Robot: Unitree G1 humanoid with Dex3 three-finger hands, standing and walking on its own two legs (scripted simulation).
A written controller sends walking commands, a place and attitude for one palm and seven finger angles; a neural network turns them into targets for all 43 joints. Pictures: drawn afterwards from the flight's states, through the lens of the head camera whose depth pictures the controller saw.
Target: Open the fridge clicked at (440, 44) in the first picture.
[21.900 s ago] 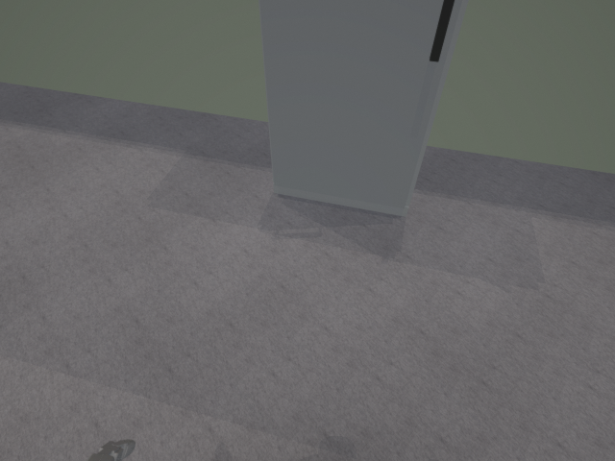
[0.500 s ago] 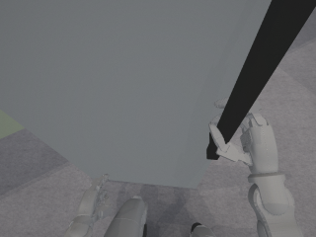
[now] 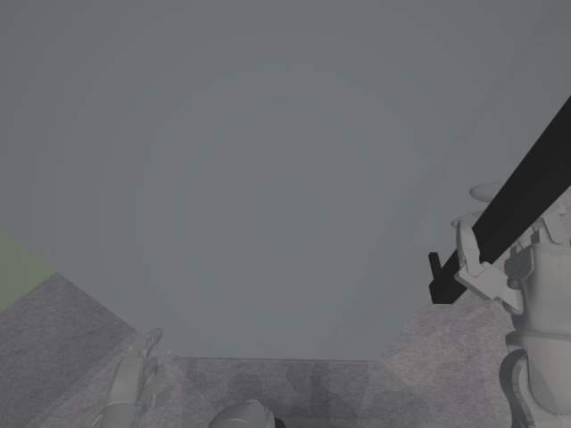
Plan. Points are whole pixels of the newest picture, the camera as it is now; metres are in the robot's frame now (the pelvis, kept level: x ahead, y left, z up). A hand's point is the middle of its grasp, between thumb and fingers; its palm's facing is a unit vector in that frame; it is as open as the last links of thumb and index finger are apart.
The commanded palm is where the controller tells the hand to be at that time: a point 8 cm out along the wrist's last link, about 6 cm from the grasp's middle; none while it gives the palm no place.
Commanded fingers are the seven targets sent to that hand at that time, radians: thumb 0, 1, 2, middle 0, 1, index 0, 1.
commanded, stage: walk backward, drawing the door open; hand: right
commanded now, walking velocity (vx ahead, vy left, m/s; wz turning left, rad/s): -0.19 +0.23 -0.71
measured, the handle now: (528, 157) +0.32 -0.17 +0.25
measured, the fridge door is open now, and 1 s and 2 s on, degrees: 49 79 76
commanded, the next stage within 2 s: stop walking and hold the door back in 0.82 s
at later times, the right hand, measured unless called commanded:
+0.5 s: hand out of the picture +0.12 -0.12 +0.16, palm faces +0.54 +0.80 -0.28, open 6.6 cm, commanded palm +0.06 -0.15 +0.16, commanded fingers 0.00 -0.90 -0.90 0.45 1.40 0.45 1.40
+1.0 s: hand out of the picture +0.01 -0.05 +0.16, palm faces +0.75 +0.61 -0.25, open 6.6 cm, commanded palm -0.03 -0.09 +0.14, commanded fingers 0.00 -0.90 -0.90 0.45 1.40 0.45 1.40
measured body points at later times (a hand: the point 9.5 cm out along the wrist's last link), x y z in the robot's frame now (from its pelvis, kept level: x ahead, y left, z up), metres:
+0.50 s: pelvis -0.07 +0.16 +0.01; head -0.02 +0.14 +0.46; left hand +0.17 +0.34 -0.07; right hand +0.09 -0.16 +0.17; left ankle -0.01 +0.27 -0.72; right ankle -0.10 +0.08 -0.65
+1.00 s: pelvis -0.10 +0.28 +0.02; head -0.07 +0.25 +0.47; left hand +0.15 +0.33 -0.07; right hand -0.04 -0.08 +0.17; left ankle -0.05 +0.40 -0.71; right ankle -0.11 +0.11 -0.72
